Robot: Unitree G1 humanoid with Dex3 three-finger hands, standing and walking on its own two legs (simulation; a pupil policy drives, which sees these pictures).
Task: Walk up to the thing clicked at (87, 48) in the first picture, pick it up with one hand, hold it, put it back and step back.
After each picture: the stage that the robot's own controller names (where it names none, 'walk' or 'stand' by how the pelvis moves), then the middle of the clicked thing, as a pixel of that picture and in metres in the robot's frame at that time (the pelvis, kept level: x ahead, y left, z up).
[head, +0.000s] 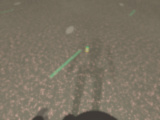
stand; (87, 49) +1.50 +0.07 -0.72
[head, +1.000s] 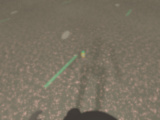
walk; (83, 53) +1.36 +0.23 -0.72
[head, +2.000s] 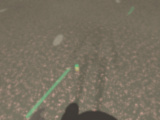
walk; (76, 67) +0.89 +0.28 -0.72
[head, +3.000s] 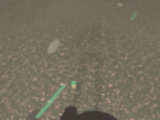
walk; (73, 84) +0.55 +0.21 -0.69
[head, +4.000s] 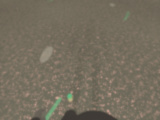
stand; (70, 97) +0.37 +0.23 -0.70
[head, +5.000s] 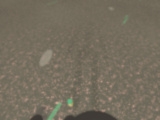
stand; (70, 102) +0.33 +0.21 -0.72
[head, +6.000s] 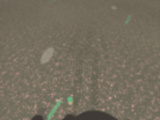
stand; (70, 100) +0.34 +0.20 -0.72
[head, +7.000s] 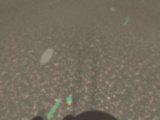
stand; (69, 100) +0.36 +0.22 -0.73
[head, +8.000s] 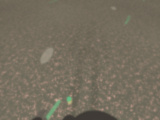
stand; (69, 100) +0.35 +0.21 -0.73
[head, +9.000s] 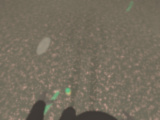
go down; (68, 91) +0.36 +0.22 -0.70
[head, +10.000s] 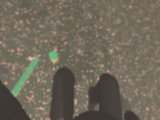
go down; (54, 57) +0.42 +0.28 -0.28
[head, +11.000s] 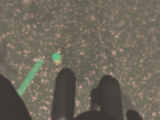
close in; (57, 58) +0.42 +0.28 -0.28
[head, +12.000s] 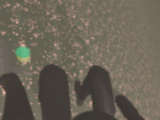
close in; (23, 55) +0.40 +0.31 -0.21
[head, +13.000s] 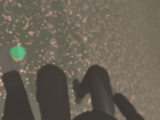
close; (18, 54) +0.39 +0.32 -0.22
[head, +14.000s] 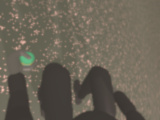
lift; (27, 59) +0.34 +0.29 -0.22
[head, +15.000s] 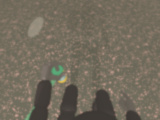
lift; (59, 74) +0.31 +0.20 -0.03
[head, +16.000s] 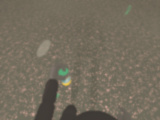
hold; (65, 76) +0.32 +0.17 -0.02
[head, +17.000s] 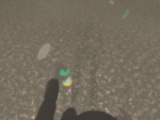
hold; (66, 77) +0.32 +0.17 -0.02
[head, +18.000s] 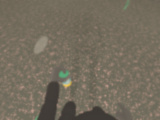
crouch; (65, 78) +0.32 +0.17 -0.06
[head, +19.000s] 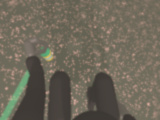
lower; (46, 54) +0.45 +0.27 -0.16
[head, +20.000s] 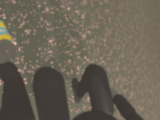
lower; (0, 32) +0.51 +0.40 -0.25
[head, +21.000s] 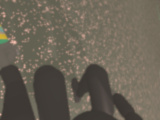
lower; out of the picture +0.50 +0.43 -0.24
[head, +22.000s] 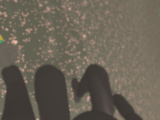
lower; out of the picture +0.48 +0.45 -0.25
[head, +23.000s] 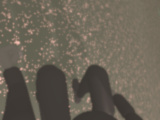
lower; out of the picture +0.47 +0.48 -0.25
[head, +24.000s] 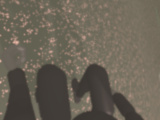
open; out of the picture +0.45 +0.51 -0.25
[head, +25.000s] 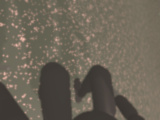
stand; out of the picture +0.42 +0.56 -0.25
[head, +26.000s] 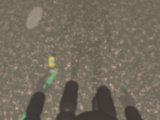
walk; (51, 61) +0.51 +0.46 -0.50
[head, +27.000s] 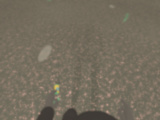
stand; (56, 89) +0.48 +0.42 -0.69
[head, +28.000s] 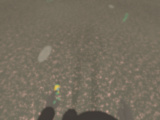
stand; (56, 89) +0.48 +0.42 -0.69
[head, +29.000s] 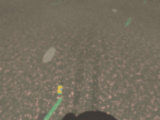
stand; (60, 89) +0.49 +0.41 -0.74
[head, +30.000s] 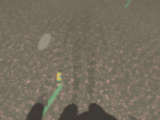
walk; (59, 76) +0.54 +0.39 -0.73
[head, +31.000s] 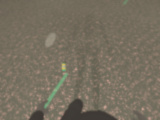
walk; (63, 67) +0.76 +0.49 -0.72
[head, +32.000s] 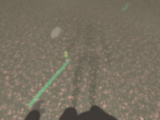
stand; (65, 54) +1.10 +0.46 -0.73
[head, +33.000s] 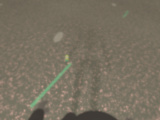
stand; (67, 58) +1.13 +0.46 -0.74
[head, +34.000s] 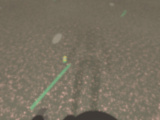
stand; (64, 59) +1.12 +0.51 -0.75
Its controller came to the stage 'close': yes
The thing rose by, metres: 0.69
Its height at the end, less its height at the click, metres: -0.02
